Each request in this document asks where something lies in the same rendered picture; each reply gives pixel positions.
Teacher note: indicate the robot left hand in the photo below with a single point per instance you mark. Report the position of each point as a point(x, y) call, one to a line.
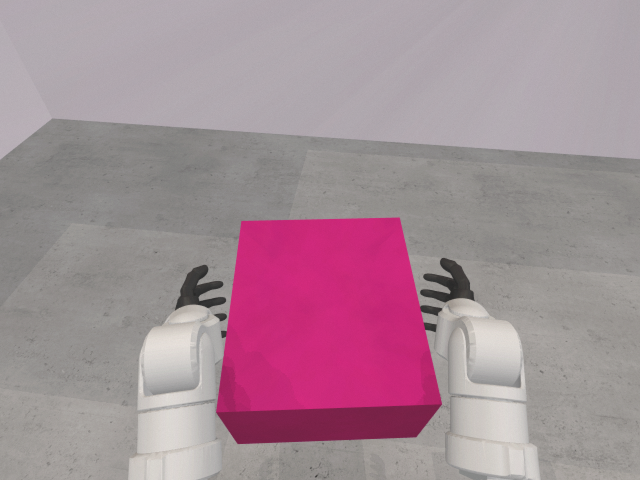
point(190, 292)

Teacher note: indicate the carton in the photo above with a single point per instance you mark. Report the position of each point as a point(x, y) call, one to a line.
point(325, 338)

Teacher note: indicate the robot right forearm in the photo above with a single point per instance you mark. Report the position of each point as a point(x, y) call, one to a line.
point(488, 437)

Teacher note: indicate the robot left forearm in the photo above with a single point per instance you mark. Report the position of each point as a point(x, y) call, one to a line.
point(177, 438)

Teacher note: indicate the robot right hand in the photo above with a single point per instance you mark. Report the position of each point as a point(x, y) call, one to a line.
point(459, 286)

